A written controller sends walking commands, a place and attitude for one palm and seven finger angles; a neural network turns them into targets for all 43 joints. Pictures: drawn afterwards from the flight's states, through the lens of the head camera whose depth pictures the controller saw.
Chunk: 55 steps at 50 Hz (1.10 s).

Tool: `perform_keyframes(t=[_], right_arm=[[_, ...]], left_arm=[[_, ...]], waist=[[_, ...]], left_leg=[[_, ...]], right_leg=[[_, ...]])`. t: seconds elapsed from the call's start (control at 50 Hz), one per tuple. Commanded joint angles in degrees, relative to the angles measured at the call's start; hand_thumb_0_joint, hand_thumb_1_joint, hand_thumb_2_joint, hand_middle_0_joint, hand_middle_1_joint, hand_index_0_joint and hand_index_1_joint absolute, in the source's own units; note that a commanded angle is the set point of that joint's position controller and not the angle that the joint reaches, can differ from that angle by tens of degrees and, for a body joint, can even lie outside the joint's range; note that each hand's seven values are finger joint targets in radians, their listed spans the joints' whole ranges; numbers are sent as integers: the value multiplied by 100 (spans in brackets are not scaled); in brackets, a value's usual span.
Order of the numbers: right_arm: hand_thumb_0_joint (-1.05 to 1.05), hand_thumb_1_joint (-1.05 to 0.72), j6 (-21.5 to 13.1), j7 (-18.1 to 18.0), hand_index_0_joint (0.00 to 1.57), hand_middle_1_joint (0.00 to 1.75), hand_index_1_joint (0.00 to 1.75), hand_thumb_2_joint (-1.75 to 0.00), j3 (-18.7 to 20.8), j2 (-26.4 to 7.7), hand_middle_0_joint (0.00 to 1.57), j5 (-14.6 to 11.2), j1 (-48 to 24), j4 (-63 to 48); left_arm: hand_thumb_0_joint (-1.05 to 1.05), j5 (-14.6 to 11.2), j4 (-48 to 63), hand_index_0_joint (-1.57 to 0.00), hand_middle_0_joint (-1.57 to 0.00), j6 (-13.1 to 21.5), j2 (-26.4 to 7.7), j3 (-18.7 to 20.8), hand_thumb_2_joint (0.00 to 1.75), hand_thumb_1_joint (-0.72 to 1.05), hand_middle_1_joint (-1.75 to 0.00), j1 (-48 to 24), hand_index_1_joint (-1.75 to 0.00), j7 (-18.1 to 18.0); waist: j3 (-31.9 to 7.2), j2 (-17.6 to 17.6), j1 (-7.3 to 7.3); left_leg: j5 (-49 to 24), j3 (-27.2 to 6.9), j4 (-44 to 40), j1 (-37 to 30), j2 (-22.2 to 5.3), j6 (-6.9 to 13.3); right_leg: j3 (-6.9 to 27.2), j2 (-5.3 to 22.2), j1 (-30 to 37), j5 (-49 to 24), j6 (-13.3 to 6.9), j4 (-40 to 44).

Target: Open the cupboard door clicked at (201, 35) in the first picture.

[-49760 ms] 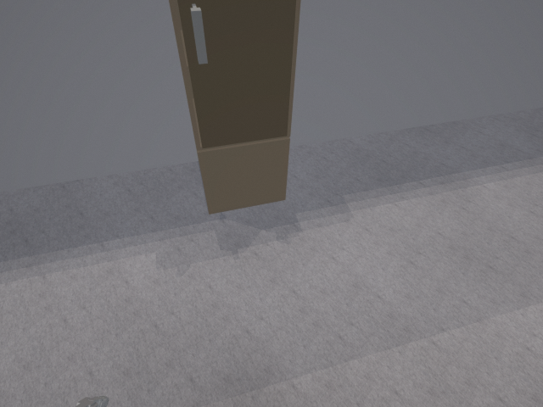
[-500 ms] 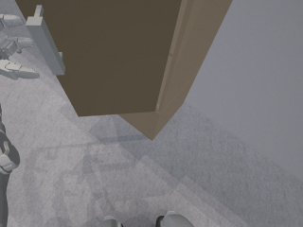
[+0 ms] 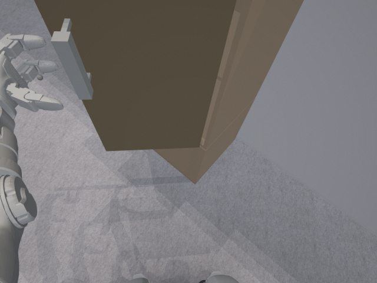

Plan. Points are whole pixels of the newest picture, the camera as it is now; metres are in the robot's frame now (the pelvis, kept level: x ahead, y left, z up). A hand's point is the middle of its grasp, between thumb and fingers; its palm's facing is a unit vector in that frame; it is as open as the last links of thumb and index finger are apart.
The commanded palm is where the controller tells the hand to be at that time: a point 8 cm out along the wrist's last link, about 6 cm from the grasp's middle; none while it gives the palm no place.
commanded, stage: move the hooked fingers beside the handle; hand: left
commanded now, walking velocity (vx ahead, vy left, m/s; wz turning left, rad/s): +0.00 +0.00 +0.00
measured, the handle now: (77, 61) +0.54 +0.20 +0.12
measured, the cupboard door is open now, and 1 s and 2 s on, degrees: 45 45 45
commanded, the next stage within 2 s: slide the fingers in behind the handle in 0.22 s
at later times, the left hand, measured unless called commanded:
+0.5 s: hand (48, 75) +0.50 +0.25 +0.13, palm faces +0.01 -1.00 +0.02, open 14.0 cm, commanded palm +0.48 +0.29 +0.12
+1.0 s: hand (68, 77) +0.49 +0.21 +0.13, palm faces +0.02 -1.00 +0.02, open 14.0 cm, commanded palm +0.47 +0.26 +0.12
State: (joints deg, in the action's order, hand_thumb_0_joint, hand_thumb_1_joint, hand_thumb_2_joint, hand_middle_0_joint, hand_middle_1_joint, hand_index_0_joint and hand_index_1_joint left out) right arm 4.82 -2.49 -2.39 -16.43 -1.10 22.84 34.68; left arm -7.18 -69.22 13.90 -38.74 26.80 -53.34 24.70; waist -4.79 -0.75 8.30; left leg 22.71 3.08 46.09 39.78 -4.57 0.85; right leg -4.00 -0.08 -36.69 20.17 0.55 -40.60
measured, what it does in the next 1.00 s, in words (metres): stands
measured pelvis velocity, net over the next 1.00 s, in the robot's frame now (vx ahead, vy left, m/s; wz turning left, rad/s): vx -0.01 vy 0.00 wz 0.00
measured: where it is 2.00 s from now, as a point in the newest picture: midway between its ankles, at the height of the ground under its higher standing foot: outside the picture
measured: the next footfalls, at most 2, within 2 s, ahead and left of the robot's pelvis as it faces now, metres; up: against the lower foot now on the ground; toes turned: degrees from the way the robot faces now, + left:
none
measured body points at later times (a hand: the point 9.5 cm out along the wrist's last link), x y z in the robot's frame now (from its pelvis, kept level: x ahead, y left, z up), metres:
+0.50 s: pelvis -0.01 +0.00 +0.00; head +0.10 +0.03 +0.43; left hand +0.49 +0.30 +0.13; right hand -0.04 -0.27 -0.10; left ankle -0.01 +0.10 -0.71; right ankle -0.01 -0.13 -0.71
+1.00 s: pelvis -0.01 +0.00 +0.00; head +0.08 +0.02 +0.44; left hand +0.48 +0.27 +0.13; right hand +0.01 -0.27 -0.11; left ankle -0.01 +0.10 -0.71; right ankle -0.01 -0.13 -0.71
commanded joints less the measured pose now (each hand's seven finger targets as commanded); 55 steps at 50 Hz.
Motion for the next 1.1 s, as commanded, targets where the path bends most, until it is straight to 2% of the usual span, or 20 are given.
perform_keyframes(t=[0.0,0.1,0.16,0.22,0.32,0.34,0.4,0.44,0.48,0.52,0.58,0.62,0.66,0.72,0.8,0.86,0.92,0.94,1.02,1.08], right_arm=[[0,-90,-110,-134,20,30,30,-90,387,-1078,20,-23,907,-219],[0,-90,-143,-195,20,30,30,-90,335,-1113,20,-37,882,-225],[0,-90,-203,-202,20,30,30,-90,353,-1119,20,-6,957,-172],[0,-90,-230,-212,20,30,30,-90,332,-1144,20,5,1038,-122],[0,-90,-217,-189,20,30,30,-90,327,-1142,20,21,1093,-180],[0,-90,-210,-170,20,30,30,-90,341,-1134,20,22,1098,-189],[0,-90,-195,-157,20,30,30,-90,342,-1140,20,18,1117,-174],[0,-90,-193,-159,20,30,30,-90,356,-1149,20,33,1165,-164],[0,-90,-210,-118,20,30,30,-90,383,-1114,20,65,1182,-179],[0,-90,-189,-94,20,30,30,-90,387,-1111,20,71,1228,-155],[0,-90,-192,-51,20,30,30,-90,418,-1074,20,64,1156,-139],[0,-90,-184,-53,20,30,30,-90,432,-1079,20,71,1182,-130],[0,-90,-192,-28,20,30,30,-90,435,-1034,20,54,1110,-124],[0,-90,-213,-9,20,30,30,-90,450,-1024,20,68,1115,-111],[0,-90,-216,3,20,30,30,-90,438,-1024,20,58,1034,-113],[0,-90,-264,19,20,30,30,-90,434,-987,20,80,999,-130],[0,-90,-277,28,20,30,30,-90,437,-984,20,80,1001,-160],[0,-90,-277,38,20,30,30,-90,426,-955,20,63,935,-197],[0,-90,-286,19,20,30,30,-90,421,-969,20,49,914,-182],[0,-90,-317,14,20,30,30,-90,426,-966,20,48,913,-163]], left_arm=[[0,-119,1160,-30,-30,404,-1662,85,30,-50,-120,-2563,-120,5],[0,-6,876,-30,-30,397,-1836,28,30,-50,-120,-2844,-120,-20],[0,-10,1149,-30,-30,528,-1879,59,30,-50,-120,-3150,-120,-50],[0,-74,898,-30,-30,523,-1932,142,30,-50,-120,-3122,-120,-6],[0,22,832,-30,-30,421,-1999,161,30,-50,-120,-2901,-120,-19],[0,17,930,-30,-30,422,-1907,110,30,-50,-120,-2907,-120,-18],[0,-17,827,-30,-30,384,-1843,84,30,-50,-120,-2905,-120,-53],[0,-2,993,-30,-30,438,-1914,150,30,-50,-120,-3047,-120,-101],[0,14,1269,-30,-30,490,-1801,154,30,-50,-120,-2907,-120,-163],[0,-33,1201,-30,-30,504,-1790,237,30,-50,-120,-2785,-120,-230],[0,-28,1390,-30,-30,520,-1421,2,30,-50,-120,-2783,-120,-274],[0,-66,1479,-30,-30,546,-1447,82,30,-50,-120,-2723,-120,-319],[0,-77,1414,-30,-30,497,-1036,-178,30,-50,-120,-2646,-120,-338],[0,-94,1584,-30,-30,522,-960,-169,30,-50,-120,-2719,-120,-451],[0,-26,1193,-30,-30,415,-930,-162,30,-50,-120,-2634,-120,-617],[0,63,1491,-30,-30,555,-913,-182,30,-50,-120,-2863,-120,-747],[0,16,1519,-30,-30,640,-982,-67,30,-50,-120,-2783,-120,-804],[0,30,1437,-30,-30,621,-796,-180,30,-50,-120,-2676,-120,-793],[0,27,1290,-30,-30,550,-704,-279,30,-50,-120,-2796,-120,-840],[0,76,1374,-30,-30,575,-826,-229,30,-50,-120,-3002,-120,-882]], waist=[[-2220,-705,150],[-1953,-689,244],[-2431,-1089,253],[-2420,-817,275],[-2404,-916,173],[-2572,-967,196],[-2304,-744,240],[-2391,-874,216],[-2693,-1178,114],[-2572,-920,133],[-2540,-1069,147],[-2539,-960,115],[-2385,-1004,161],[-2394,-1070,126],[-2063,-625,161],[-2370,-925,112],[-2500,-575,86],[-2463,-788,58],[-2171,-390,175],[-2311,-590,166]], left_leg=[[-2598,-383,-307,-1934,270,115],[-2031,-436,-347,-1607,291,125],[-2270,-491,-254,-2037,268,91],[-2286,-518,-245,-1906,255,104],[-2326,-501,-271,-1800,266,97],[-2374,-485,-257,-1924,250,91],[-2073,-468,-292,-1691,243,109],[-2183,-517,-324,-1819,231,87],[-2464,-516,-286,-2119,223,53],[-2630,-538,-281,-2104,203,61],[-2615,-511,-278,-2225,197,50],[-2818,-538,-280,-2259,190,50],[-2727,-520,-297,-2296,185,36],[-2869,-573,-298,-2404,185,22],[-2381,-507,-346,-1953,216,57],[-2629,-551,-300,-2218,217,15],[-2777,-521,-261,-2115,234,49],[-2798,-485,-259,-2136,241,32],[-2244,-439,-300,-1792,269,86],[-2208,-437,-303,-1816,285,79]], right_leg=[[169,-254,609,-2288,-90,252],[181,-229,432,-1817,-90,279],[196,-238,286,-1813,-105,229],[164,-261,366,-1837,-113,199],[148,-265,388,-1848,-119,182],[144,-270,347,-1880,-100,187],[149,-285,327,-1691,-88,252],[120,-288,295,-1698,-108,216],[109,-292,284,-1791,-128,183],[72,-321,309,-1868,-138,171],[76,-323,210,-1855,-130,206],[60,-336,302,-1953,-149,178],[47,-329,139,-1868,-132,222],[23,-328,116,-1834,-161,185],[56,-299,221,-1773,-119,213],[60,-281,208,-1850,-141,122],[80,-289,510,-2113,-133,84],[102,-279,441,-2133,-129,78],[114,-267,505,-1957,-109,147],[162,-250,538,-1984,-105,145]])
